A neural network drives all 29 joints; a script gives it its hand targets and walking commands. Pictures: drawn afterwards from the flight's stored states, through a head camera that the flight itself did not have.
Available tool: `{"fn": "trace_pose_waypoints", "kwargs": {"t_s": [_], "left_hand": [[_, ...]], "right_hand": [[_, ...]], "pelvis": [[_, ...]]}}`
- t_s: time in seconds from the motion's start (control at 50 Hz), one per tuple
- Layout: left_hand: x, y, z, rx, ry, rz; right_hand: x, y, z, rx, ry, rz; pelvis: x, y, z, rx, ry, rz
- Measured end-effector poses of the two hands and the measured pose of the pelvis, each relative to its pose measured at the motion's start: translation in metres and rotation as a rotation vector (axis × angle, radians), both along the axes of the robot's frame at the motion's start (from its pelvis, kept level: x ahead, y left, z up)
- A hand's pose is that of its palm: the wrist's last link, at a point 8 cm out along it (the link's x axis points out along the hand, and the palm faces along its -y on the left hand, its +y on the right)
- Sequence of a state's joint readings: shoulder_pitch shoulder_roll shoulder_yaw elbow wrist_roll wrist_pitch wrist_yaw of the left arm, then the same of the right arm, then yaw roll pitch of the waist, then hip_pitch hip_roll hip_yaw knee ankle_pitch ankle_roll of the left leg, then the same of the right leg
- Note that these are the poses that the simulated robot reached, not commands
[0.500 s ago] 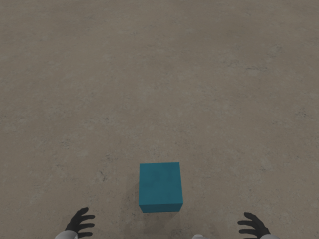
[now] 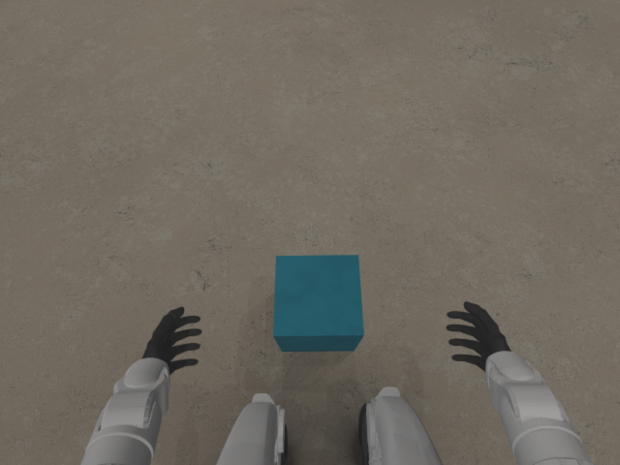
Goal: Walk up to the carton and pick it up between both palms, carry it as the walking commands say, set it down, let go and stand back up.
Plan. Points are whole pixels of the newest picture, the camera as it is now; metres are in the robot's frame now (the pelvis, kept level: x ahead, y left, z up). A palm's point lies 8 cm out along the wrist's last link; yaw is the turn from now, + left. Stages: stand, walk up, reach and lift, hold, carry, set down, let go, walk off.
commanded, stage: reach and lift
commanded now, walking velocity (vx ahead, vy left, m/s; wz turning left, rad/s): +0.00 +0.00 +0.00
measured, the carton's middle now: (317, 306) +0.45 +0.01 -0.57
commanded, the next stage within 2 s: none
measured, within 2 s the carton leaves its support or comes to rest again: neither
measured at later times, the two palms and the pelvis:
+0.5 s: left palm (195, 250) +0.44 +0.22 -0.14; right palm (436, 241) +0.46 -0.18 -0.14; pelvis -0.01 -0.01 -0.04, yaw +2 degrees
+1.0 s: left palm (209, 243) +0.47 +0.21 -0.19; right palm (420, 237) +0.49 -0.17 -0.19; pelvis -0.03 +0.00 -0.07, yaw +2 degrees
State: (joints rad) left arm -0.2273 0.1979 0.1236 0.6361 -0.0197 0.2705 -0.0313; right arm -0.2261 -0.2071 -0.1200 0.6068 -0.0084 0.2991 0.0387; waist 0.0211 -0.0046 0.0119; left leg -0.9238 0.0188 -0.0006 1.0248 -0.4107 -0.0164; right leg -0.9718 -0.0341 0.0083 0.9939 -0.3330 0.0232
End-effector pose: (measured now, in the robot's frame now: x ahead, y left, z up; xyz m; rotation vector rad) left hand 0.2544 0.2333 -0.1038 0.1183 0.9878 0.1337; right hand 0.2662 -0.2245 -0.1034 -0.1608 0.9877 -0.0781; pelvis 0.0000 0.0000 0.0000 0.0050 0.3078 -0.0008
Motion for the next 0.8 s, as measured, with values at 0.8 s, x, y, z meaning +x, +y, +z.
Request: {"fn": "trace_pose_waypoints", "kwargs": {"t_s": [0.8], "left_hand": [[0.224,-0.017,-0.048,-0.042,-0.373,0.050]], "right_hand": [[0.231,0.053,-0.053,0.056,-0.357,-0.042]], "pelvis": [[-0.013,-0.005,-0.041,0.000,0.484,0.029]]}}
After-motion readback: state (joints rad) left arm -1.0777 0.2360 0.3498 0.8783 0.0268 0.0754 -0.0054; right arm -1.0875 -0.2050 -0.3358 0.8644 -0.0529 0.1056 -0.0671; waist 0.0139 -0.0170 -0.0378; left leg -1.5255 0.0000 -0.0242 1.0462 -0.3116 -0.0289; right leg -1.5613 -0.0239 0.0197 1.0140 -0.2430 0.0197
